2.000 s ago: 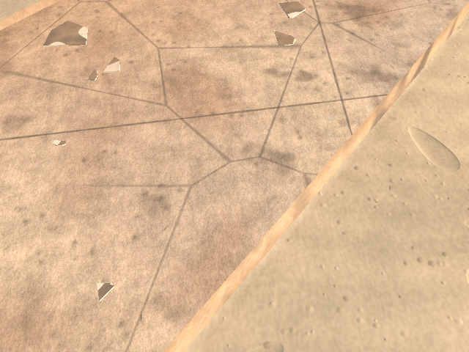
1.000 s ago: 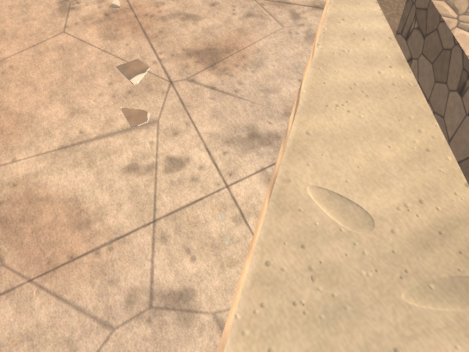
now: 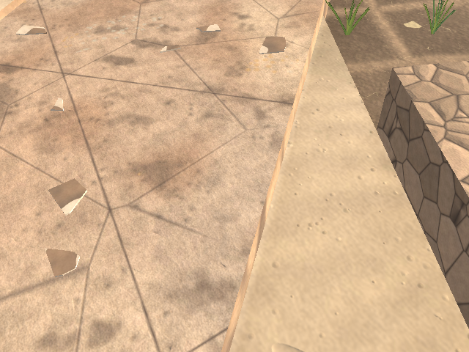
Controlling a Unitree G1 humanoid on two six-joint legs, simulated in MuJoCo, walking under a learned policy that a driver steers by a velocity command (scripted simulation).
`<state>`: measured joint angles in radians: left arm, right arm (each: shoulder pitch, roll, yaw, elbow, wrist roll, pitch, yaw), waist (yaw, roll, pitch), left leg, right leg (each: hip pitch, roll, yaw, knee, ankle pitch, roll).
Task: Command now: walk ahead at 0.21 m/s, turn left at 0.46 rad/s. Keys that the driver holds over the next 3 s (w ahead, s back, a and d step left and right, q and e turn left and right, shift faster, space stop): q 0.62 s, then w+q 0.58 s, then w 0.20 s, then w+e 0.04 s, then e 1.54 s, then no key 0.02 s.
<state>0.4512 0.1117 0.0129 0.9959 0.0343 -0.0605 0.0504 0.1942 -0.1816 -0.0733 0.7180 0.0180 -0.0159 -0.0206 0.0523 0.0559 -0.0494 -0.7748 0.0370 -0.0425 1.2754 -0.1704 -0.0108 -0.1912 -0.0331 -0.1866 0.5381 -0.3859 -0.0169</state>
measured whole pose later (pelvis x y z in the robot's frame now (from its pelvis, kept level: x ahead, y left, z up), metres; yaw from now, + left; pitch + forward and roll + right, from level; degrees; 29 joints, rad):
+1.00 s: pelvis +0.11 -0.04 +0.01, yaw +36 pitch +1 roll +0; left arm 0.35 0.26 0.07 0.76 0.03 -0.04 0.02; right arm 0.23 -0.25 -0.08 0.68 -0.04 0.04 0.07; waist 0.05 -0.01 -0.03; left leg -0.34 -0.02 0.03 0.70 -0.41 0.05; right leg -0.12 -0.04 -0.18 0.39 -0.29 -0.01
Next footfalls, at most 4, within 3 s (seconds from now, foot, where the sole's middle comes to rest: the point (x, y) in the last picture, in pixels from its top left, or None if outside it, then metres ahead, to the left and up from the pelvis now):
0.14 left None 0.17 0.11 -0.77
0.58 right None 0.17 -0.13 -0.77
1.06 left None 0.09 0.05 -0.77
1.54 right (181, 335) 0.52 0.23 -0.64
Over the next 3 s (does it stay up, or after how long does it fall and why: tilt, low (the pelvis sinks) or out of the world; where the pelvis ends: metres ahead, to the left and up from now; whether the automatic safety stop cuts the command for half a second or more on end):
stays up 0.49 0.30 0.15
